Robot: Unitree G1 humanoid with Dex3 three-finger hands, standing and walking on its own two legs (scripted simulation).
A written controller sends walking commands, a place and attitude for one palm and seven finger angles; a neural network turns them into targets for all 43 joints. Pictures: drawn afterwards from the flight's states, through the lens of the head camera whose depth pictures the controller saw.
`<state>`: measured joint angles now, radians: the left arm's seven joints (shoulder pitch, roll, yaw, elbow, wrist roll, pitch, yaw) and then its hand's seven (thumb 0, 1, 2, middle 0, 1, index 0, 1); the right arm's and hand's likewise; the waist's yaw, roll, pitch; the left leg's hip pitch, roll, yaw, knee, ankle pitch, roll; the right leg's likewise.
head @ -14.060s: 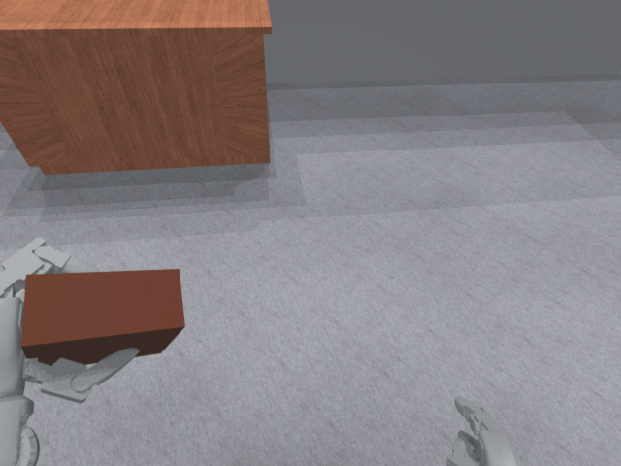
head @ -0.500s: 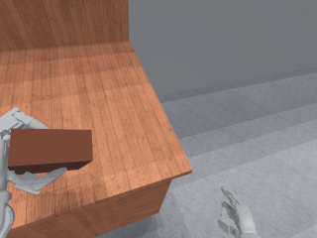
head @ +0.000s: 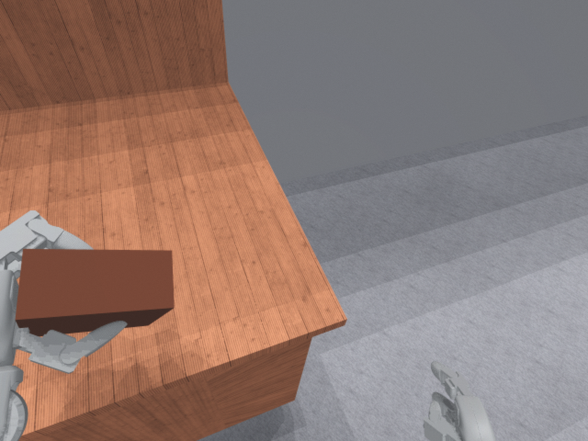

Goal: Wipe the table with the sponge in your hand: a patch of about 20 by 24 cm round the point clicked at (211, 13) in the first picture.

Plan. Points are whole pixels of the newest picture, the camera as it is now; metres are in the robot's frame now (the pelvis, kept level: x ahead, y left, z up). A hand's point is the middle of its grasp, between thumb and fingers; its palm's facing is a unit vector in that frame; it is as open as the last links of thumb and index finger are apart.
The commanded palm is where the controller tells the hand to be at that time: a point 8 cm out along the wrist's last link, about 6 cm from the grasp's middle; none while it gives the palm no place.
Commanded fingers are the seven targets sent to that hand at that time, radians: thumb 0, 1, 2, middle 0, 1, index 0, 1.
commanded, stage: shuffle to correct the standing spot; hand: left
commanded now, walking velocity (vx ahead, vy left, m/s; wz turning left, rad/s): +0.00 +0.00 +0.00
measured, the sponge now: (118, 293) +0.23 +0.21 +0.13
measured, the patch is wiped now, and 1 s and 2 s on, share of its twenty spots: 0.00 0.00 0.00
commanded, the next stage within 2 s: none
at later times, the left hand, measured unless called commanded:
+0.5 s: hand (111, 290) +0.22 +0.21 +0.16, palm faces +0.35 -0.86 -0.38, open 10.0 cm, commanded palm +0.16 +0.24 +0.17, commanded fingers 0.00 0.10 1.30 -1.20 -1.60 -1.20 -1.60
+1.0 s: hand (137, 290) +0.22 +0.18 +0.16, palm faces +0.31 -0.85 -0.43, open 10.0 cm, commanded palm +0.17 +0.22 +0.17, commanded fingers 0.00 0.10 1.30 -1.20 -1.60 -1.20 -1.60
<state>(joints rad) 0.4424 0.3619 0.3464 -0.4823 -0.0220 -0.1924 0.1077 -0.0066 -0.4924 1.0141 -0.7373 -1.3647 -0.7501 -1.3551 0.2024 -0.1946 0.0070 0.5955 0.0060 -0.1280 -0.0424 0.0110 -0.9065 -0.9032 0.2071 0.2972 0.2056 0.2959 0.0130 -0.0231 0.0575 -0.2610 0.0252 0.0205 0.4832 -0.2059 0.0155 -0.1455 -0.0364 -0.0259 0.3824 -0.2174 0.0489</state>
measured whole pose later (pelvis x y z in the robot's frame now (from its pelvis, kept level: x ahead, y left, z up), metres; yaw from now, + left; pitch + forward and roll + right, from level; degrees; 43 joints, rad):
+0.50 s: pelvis +0.00 -0.04 +0.00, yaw +0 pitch +0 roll -2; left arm 0.44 0.38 0.36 -0.51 -0.05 -0.15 0.09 -0.01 -0.49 1.01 -0.74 -1.36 -0.75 -1.35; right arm 0.19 -0.17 0.00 0.56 0.01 -0.09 -0.02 0.01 -0.91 -0.90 0.21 0.30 0.21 0.30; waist 0.01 -0.02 0.06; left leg -0.28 0.08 0.00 0.49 -0.21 -0.04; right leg -0.17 0.02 -0.04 0.42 -0.24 0.00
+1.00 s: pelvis +0.01 -0.06 -0.01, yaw +0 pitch +0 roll -2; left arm 0.49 0.42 0.39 -0.56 -0.08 -0.15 0.07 -0.01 -0.49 1.02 -0.74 -1.36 -0.75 -1.35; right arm 0.22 -0.19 -0.03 0.56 0.01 -0.07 -0.04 0.01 -0.91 -0.90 0.21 0.30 0.20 0.30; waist -0.01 -0.01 0.06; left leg -0.32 0.11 -0.03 0.58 -0.26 -0.07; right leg -0.22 0.05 -0.06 0.52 -0.30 -0.04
